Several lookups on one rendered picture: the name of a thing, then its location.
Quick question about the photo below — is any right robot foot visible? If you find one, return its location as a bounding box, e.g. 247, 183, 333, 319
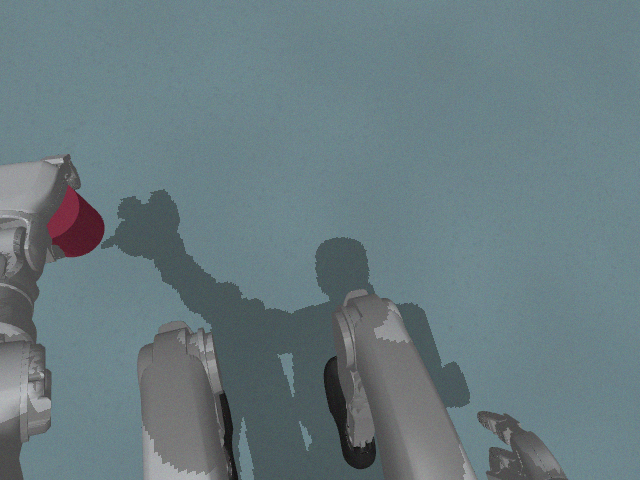
324, 356, 376, 469

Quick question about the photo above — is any right robot hand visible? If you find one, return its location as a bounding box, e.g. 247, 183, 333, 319
477, 411, 567, 480

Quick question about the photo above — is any mug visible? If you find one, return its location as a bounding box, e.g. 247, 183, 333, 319
46, 185, 105, 257

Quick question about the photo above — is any left robot foot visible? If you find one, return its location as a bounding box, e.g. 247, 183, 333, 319
219, 390, 238, 480

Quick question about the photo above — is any left robot hand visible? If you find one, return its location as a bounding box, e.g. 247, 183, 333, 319
0, 154, 81, 263

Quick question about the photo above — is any left robot arm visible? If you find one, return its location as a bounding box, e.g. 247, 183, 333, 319
0, 210, 51, 480

